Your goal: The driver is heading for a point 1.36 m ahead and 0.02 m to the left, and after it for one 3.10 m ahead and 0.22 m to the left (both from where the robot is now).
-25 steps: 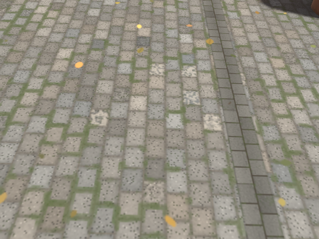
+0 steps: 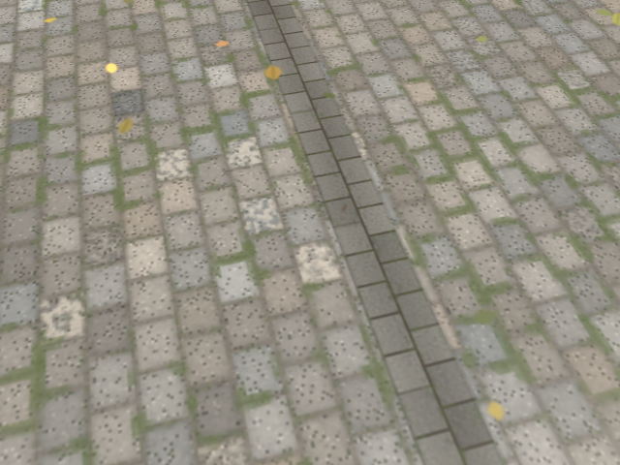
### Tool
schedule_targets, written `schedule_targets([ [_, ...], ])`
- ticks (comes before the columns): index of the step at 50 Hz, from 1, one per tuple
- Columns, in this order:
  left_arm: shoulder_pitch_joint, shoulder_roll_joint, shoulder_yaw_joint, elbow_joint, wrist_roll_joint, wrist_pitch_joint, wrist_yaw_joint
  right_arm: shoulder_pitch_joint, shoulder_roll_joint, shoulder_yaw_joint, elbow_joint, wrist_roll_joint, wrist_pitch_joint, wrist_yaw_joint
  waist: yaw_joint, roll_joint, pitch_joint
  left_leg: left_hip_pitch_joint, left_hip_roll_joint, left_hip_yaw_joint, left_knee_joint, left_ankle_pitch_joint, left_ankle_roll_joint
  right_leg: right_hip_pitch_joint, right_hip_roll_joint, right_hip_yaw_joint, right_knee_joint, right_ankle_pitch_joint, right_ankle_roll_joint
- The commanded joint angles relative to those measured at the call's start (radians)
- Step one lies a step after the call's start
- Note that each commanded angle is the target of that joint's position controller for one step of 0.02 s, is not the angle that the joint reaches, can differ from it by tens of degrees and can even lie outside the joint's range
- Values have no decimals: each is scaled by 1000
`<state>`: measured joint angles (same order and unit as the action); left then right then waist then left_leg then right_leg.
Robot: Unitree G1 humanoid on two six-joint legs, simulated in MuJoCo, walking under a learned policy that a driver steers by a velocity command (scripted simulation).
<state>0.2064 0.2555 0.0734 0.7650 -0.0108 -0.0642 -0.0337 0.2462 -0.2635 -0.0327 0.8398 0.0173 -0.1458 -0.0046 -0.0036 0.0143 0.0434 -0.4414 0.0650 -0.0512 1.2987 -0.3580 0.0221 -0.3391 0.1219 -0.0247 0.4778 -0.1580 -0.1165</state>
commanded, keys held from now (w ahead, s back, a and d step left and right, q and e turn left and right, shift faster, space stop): w+e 0.14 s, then w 0.04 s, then s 0.40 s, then w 0.42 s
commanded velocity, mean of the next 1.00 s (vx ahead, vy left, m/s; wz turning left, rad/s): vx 0.22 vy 0.00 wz -0.22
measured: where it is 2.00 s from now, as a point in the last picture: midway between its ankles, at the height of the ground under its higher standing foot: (314, 354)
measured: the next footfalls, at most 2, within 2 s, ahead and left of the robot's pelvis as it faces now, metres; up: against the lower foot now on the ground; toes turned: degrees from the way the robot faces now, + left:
left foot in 0.32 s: +0.38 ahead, +0.13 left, +0.00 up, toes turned -10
right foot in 0.74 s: +0.18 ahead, -0.06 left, +0.00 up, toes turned -11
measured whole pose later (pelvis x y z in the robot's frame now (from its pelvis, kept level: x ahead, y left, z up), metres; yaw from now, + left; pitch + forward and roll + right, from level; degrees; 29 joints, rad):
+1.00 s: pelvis +0.22 +0.03 +0.02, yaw -11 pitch +1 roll +3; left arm 0.50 0.22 0.02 0.89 0.01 -0.06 0.02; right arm 0.22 -0.31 -0.09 0.80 0.01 -0.03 0.00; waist 0.04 0.03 -0.07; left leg -0.67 0.05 -0.03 0.98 -0.02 -0.02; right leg -0.03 -0.02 0.01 0.24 -0.22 -0.04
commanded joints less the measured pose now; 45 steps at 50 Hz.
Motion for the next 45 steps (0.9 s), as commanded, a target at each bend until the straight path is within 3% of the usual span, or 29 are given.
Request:
schedule_targets([
  [1, -20, 95, 16, -79, -4, -22, 10, 71, -109, -37, -89, -23, 11, -1, -47, 5, -70, -176, 74, -43, -97, 61, -33, 141, -276, 371, -278, 208, -211],
  [4, 24, 140, 25, -73, -3, -22, 31, -39, -85, -28, -150, -43, 29, -8, -29, -30, -32, -169, 54, 3, -283, 190, -82, 24, -227, 278, -287, 278, -199],
  [8, 102, 156, 27, -62, -16, -7, 45, -208, -48, -9, -206, -31, 27, -2, 50, -78, -31, -96, -18, 25, -636, 435, -86, 20, -173, 240, -236, 133, -129],
  [9, 124, 158, 26, -55, -16, -7, 45, -234, -51, -8, -214, -24, 25, 4, 68, -90, -39, -77, -30, 30, -675, 462, -87, 39, -186, 253, -228, 104, -123],
  [11, 159, 154, 21, -37, -15, 2, 49, -265, -78, -17, -236, -27, 17, 12, 81, -107, -34, -70, -50, 24, -737, 468, -68, 102, -208, 280, -141, 224, -103],
  [13, 171, 139, 14, -32, -8, 14, 59, -241, -111, -31, -243, -39, 6, 20, 67, -130, -74, -41, -75, 15, -796, 434, -30, 198, -225, 320, -28, 339, -63],
  [15, 120, 129, 8, -48, -4, 23, 65, -135, -119, -41, -221, -52, -5, 22, -1, -138, -122, 103, -72, 37, -895, 536, 18, 216, -185, 315, 114, 418, -9],
  [16, 110, 92, -5, -77, 11, 20, 66, -46, -171, -50, -217, -70, -12, 18, -31, -75, -226, 317, 48, -42, -844, 927, 68, 132, -120, 281, 294, 288, 40],
  [17, 240, 49, -23, -66, 9, 10, 62, 39, -209, -52, -217, -97, 1, 12, -23, 163, -380, 665, 323, -297, -755, 1413, 262, -137, -3, 216, 647, -247, 120],
  [18, 324, 101, -23, -54, -1, 6, 53, 82, -159, -44, -198, -66, 18, 19, -14, 289, -534, 750, 434, -493, -775, 1432, 352, -216, -2, 248, 808, -582, 151],
  [19, 275, 179, -2, -42, -13, 24, 52, 34, -131, -36, -218, -43, 35, 22, -29, 169, -480, 684, 391, -451, -784, 1276, 323, -256, -44, 279, 910, -542, 176],
  [20, 186, 190, 2, -55, -13, 46, 59, -27, -111, -30, -231, -33, 54, 18, -30, 79, -387, 588, 333, -363, -803, 1117, 281, -287, -65, 240, 930, -494, 192],
  [21, 138, 174, 3, -57, -9, 75, 68, -84, -89, -16, -234, -28, 72, 13, -14, 37, -277, 438, 281, -290, -842, 994, 258, -285, -83, 212, 887, -462, 201],
  [23, 158, 123, -4, -49, -6, 121, 79, -158, -111, -15, -232, -38, 102, 12, 42, 82, -174, 184, 188, -175, -931, 803, 218, -141, -89, 131, 772, -377, 211],
  [24, 181, 98, -10, -42, -2, 129, 82, -176, -126, -20, -232, -43, 112, 10, 55, 115, -164, 134, 159, -128, -953, 790, 215, -93, -79, 94, 721, -350, 217],
  [27, 173, 81, -16, -41, 8, 131, 92, -160, -135, -25, -218, -41, 129, -5, 43, 139, -206, 180, 177, -116, -955, 852, 235, -65, -80, 68, 625, -305, 219],
  [29, 152, 82, -16, -42, 11, 135, 95, -151, -134, -26, -209, -38, 141, -20, 29, 138, -223, 201, 197, -138, -964, 739, 235, -53, -98, 72, 576, -274, 207],
  [31, 153, 86, -16, -38, 8, 135, 86, -151, -131, -27, -205, -32, 152, -25, 18, 147, -235, 157, 178, -154, -1035, 184, 207, 7, -125, 53, 469, -252, 177],
  [32, 160, 86, -15, -36, 12, 132, 79, -157, -141, -30, -197, -26, 153, -24, 23, 196, -217, 113, 166, -162, -1071, -15, 185, 52, -118, 25, 396, -266, 161],
  [34, 214, 93, -9, -11, 20, 121, 63, -132, -155, -37, -169, -12, 157, -21, 42, 236, -176, 32, 151, -152, -1107, -231, 140, 174, -86, -42, 240, -249, 123],
  [36, 295, 72, -13, 40, 28, 109, 52, -128, -140, -40, -158, 4, 160, -24, 84, 186, -94, -59, 97, -103, -1063, -355, 61, 261, -58, -92, 40, -246, 56],
  [37, 353, 80, -16, 62, 35, 97, 50, -145, -84, -28, -174, 3, 157, -21, 99, 19, -55, -161, 22, -38, -819, -326, 3, 299, -171, 105, -132, -416, 2],
  [38, 301, 151, -6, 43, 21, 90, 53, -135, 6, -10, -191, 2, 140, -4, 53, -263, -27, -348, -91, 117, -461, -207, -45, 277, -435, 481, -268, -664, -85],
  [39, 239, 263, 23, 13, 47, 64, 46, -228, -124, -51, -228, 27, 118, -7, 74, -228, 121, -457, -66, -44, -378, -98, -12, 72, -524, 713, -434, -834, -194],
  [40, 138, 244, 19, -6, 40, 31, 56, -195, -165, -68, -210, 41, 107, -12, 10, -201, 174, -475, -45, -86, -327, 29, 4, 84, -494, 655, -452, -744, -155],
  [41, 92, 185, 3, -7, 27, 6, 60, -141, -167, -72, -173, 19, 106, -13, -18, -184, 149, -454, -38, -84, -307, 123, 1, 127, -445, 548, -424, -590, -96],
  [42, 92, 153, -6, -3, 16, -6, 57, -105, -152, -73, -141, -5, 108, -12, -22, -173, 100, -429, -37, -60, -279, 177, -7, 169, -406, 457, -405, -494, -60],
  [43, 118, 135, -11, 10, 10, -13, 57, -97, -138, -74, -130, -17, 107, -9, -14, -156, 81, -417, -32, -38, -254, 233, -17, 191, -380, 390, -400, -429, -45],
  [45, 209, 86, -25, 47, 7, -19, 55, -102, -95, -68, -120, -11, 104, -1, 7, -140, 50, -418, -24, 1, -235, 296, -24, 250, -352, 309, -392, -317, -37],
])
Velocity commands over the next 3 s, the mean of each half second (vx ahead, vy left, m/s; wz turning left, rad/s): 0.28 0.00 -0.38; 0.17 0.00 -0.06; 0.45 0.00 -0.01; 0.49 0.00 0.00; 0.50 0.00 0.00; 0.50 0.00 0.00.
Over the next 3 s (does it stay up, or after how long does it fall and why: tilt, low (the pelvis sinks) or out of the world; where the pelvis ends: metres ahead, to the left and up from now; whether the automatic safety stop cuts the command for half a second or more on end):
stays up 1.25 -0.09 0.00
